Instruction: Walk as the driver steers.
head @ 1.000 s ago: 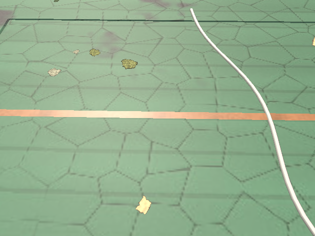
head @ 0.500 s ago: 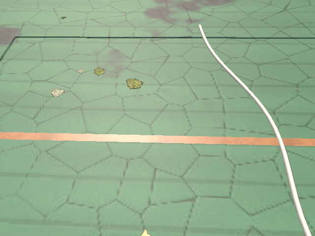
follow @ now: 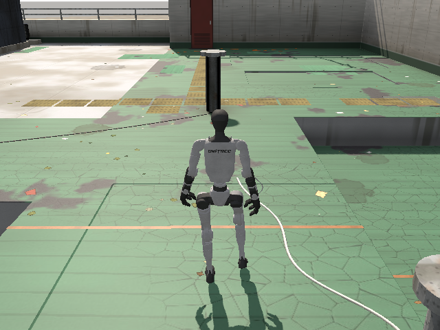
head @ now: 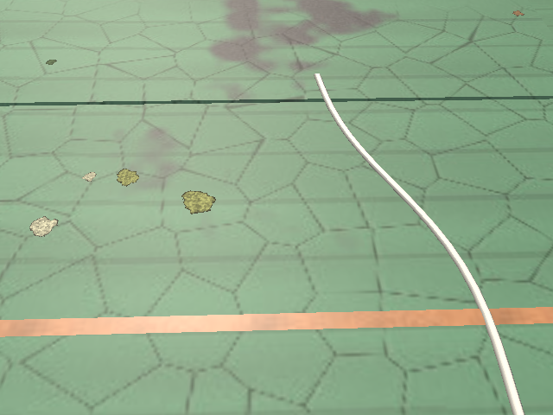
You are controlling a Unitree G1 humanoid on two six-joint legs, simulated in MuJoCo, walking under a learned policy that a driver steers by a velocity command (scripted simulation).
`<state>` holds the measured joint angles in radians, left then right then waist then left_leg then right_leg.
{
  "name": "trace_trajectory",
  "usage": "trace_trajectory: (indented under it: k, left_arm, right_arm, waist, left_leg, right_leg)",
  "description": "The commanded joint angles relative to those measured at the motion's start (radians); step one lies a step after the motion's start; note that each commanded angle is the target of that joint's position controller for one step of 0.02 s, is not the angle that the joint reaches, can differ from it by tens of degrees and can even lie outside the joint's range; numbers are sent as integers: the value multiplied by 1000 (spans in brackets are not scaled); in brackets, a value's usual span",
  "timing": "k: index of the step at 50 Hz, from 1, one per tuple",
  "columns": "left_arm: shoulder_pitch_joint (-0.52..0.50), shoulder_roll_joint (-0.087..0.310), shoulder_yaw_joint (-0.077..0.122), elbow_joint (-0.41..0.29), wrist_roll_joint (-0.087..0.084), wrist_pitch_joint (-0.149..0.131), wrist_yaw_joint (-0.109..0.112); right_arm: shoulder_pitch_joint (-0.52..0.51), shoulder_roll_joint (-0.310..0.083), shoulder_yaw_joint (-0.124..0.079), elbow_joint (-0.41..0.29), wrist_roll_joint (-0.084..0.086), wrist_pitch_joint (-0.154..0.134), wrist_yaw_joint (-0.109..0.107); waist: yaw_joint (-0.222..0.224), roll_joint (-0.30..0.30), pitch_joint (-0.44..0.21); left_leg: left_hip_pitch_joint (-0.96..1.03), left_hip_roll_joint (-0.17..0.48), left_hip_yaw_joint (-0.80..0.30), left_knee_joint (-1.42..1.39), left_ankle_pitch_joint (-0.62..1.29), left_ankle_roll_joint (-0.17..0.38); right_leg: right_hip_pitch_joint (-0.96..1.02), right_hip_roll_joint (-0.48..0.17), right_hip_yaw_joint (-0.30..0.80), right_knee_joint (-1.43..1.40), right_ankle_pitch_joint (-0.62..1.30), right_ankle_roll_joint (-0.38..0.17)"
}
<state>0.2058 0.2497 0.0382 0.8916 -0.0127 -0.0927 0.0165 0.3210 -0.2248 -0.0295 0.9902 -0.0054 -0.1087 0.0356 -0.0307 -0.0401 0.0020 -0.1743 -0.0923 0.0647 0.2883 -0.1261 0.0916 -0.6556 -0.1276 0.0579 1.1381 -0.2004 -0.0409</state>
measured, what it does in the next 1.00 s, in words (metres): walks ahead: right foot, then left foot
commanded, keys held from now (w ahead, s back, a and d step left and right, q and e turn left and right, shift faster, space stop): w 1.00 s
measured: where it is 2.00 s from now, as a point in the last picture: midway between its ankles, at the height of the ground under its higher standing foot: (289, 266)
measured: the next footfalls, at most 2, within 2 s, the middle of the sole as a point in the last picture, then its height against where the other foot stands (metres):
right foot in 0.30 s outside the picture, level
left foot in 0.86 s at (250, 364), level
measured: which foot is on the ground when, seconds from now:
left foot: down 0.00-0.32, up 0.34-0.84, down 0.86-1.00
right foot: up 0.00-0.28, down 0.30-0.86, up 0.88-1.00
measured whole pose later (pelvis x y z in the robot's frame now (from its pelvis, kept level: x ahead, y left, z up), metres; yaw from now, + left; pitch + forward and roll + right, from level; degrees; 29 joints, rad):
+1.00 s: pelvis +0.55 -0.01 -0.01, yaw +1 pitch +2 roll +0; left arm 0.31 0.25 0.05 0.97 -0.02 -0.10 0.00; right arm 0.16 -0.24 -0.05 0.90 0.00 -0.10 0.04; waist 0.00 -0.02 0.03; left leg -0.36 -0.04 0.07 0.47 -0.15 0.07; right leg -0.39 -0.04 0.03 1.19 -0.37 -0.05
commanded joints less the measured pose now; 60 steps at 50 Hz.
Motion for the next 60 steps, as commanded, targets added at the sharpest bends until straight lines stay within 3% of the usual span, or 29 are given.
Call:
trace_trajectory:
  k: [1,5,10,12,14,15,16,17,18,19,20,22,25,28,32,38,41,42,43,44,45,46,47,48,49,50,52,54,60]
  left_arm:
    - [34,44,13,-43,12,4,7]
    - [-126,28,6,-85,4,-7,-6]
    - [-250,41,2,-134,-10,-16,-36]
    - [-231,62,8,-141,-10,-25,-47]
    - [-67,111,36,-98,-7,-32,-46]
    - [130,176,64,-44,-4,-34,-39]
    - [282,288,92,-16,14,-28,-35]
    - [312,239,77,-7,12,-25,-40]
    - [236,169,54,-18,7,-28,-41]
    - [133,132,40,-44,5,-26,-41]
    - [58,101,30,-55,10,-25,-46]
    - [19,63,19,-48,19,-29,-55]
    - [72,95,28,-12,18,-34,-47]
    - [127,110,32,13,17,-25,-29]
    - [179,124,32,36,8,-16,-15]
    - [253,136,41,88,-3,6,-5]
    - [218,157,51,86,-4,18,-1]
    - [194,160,51,81,-3,24,-1]
    - [181,138,42,72,3,28,-1]
    - [199,104,25,46,23,25,-2]
    - [328,-37,-12,55,11,0,-16]
    - [253,77,12,60,-15,-24,-20]
    - [154,127,26,26,-34,-37,-22]
    - [103,126,28,16,-28,-39,-13]
    - [80,117,36,12,-12,-32,-6]
    - [104,98,38,15,-7,-18,-5]
    - [131,58,37,21,-7,5,-3]
    - [76,61,40,-1,0,16,1]
    - [-132,43,36,-63,5,9,-11]
  right_arm:
    - [-39,-131,-21,-54,1,-17,-20]
    - [41,-160,-25,-38,17,-4,-35]
    - [114,-170,-31,-5,26,16,-38]
    - [106,-182,-38,-3,27,26,-40]
    - [67,-182,-36,-12,23,37,-41]
    - [58,-145,-21,-28,10,38,-40]
    - [149,-43,11,-47,5,20,-33]
    - [164,-38,17,-38,17,-8,-28]
    - [80,-147,-12,-58,44,-24,-24]
    - [7,-164,-16,-82,49,-28,-26]
    - [-32,-152,-20,-87,34,-23,-32]
    - [-6,-114,-25,-81,22,6,-37]
    - [-17,-89,-27,-87,18,30,-42]
    - [-136,-86,-31,-128,10,30,-42]
    - [-277,-66,-24,-166,15,22,-31]
    - [-418,-72,-17,-224,27,7,0]
    - [-353,-107,-32,-217,27,-3,10]
    - [-254,-134,-48,-189,25,-4,7]
    - [-75,-184,-74,-133,24,-3,0]
    - [110,-268,-95,-97,11,2,-12]
    - [139,-300,-97,-81,6,4,-3]
    - [102,-206,-72,-90,16,1,-2]
    - [13,-165,-60,-107,19,-2,-6]
    - [-73,-145,-51,-126,15,-3,-5]
    - [-117,-119,-44,-130,5,-5,-1]
    - [-127,-97,-37,-124,-5,-8,1]
    - [-102,-100,-38,-103,-1,-11,1]
    - [-71,-134,-45,-86,0,-12,-11]
    - [20,-151,-45,-52,10,5,-38]
  waist:
    - [47,80,54]
    - [-11,79,54]
    - [-48,93,82]
    - [-24,105,70]
    - [72,111,-20]
    - [149,72,-152]
    - [148,-146,-312]
    - [147,-240,-384]
    - [134,-157,-256]
    - [104,-91,-160]
    - [74,-20,-94]
    - [21,-45,-49]
    - [5,-27,-12]
    - [29,-12,17]
    - [70,-19,48]
    - [101,-22,99]
    - [46,-48,49]
    - [-11,-55,-12]
    - [-87,-36,-119]
    - [-131,111,-275]
    - [-51,369,-392]
    - [-81,249,-325]
    - [-64,195,-188]
    - [-28,94,-119]
    - [1,73,-68]
    - [32,98,-61]
    - [52,110,-40]
    - [51,96,-4]
    - [-4,94,41]
  left_leg:
    - [-100,280,-211,-205,68,171]
    - [-12,266,-164,-189,83,128]
    - [142,325,-178,-121,57,113]
    - [187,350,-191,-68,101,98]
    - [176,305,-148,124,371,64]
    - [58,243,-93,374,387,31]
    - [-351,92,-7,789,68,-48]
    - [-533,31,-141,977,-423,-48]
    - [-619,98,-191,1059,-376,-24]
    - [-613,156,-158,1035,-278,-13]
    - [-569,194,-140,974,-199,-17]
    - [-459,234,-138,881,-118,-26]
    - [-482,237,-120,806,-43,-49]
    - [-571,239,-117,645,84,-70]
    - [-535,208,-85,415,232,-71]
    - [-558,181,-76,263,161,-40]
    - [-402,136,-40,226,59,-2]
    - [-253,98,-7,214,53,18]
    - [-3,94,-11,221,76,49]
    - [317,306,-268,231,80,117]
    - [595,494,-750,78,-118,269]
    - [542,462,-761,19,-203,224]
    - [402,434,-605,4,-145,178]
    - [246,400,-488,-22,-32,155]
    - [126,364,-405,-52,46,145]
    - [60,338,-352,-81,77,136]
    - [2,315,-287,-128,113,147]
    - [-9,315,-248,-158,155,156]
    - [54,276,-148,-179,183,111]
  right_leg:
    - [-28,-42,1,-140,155,28]
    - [0,2,-35,-426,302,36]
    - [2,32,-44,-578,221,18]
    - [54,47,-51,-620,141,-10]
    - [289,104,-98,-662,100,-49]
    - [566,52,-39,-639,125,-96]
    - [986,-203,362,-669,31,-238]
    - [1067,-285,681,-826,-58,-291]
    - [961,-252,571,-838,-78,-238]
    - [812,-218,418,-853,0,-205]
    - [673,-173,313,-891,80,-188]
    - [529,-107,191,-956,148,-167]
    - [495,-87,104,-996,280,-186]
    - [539,-87,67,-1012,325,-182]
    - [560,-64,12,-1033,264,-155]
    - [728,-129,15,-973,270,-146]
    - [760,-139,5,-870,493,-121]
    - [741,-112,-21,-757,660,-104]
    - [653,-55,-60,-551,694,-75]
    - [416,22,-107,-205,350,-37]
    - [45,202,-30,97,-351,12]
    - [-63,147,84,208,-366,-10]
    - [-112,96,56,207,-272,-26]
    - [-64,40,28,158,-170,-25]
    - [-18,10,19,102,-116,-20]
    - [44,-14,26,67,-80,-20]
    - [75,-25,13,11,-58,-11]
    - [17,-33,5,-63,8,8]
    - [-46,-6,-29,-397,286,31]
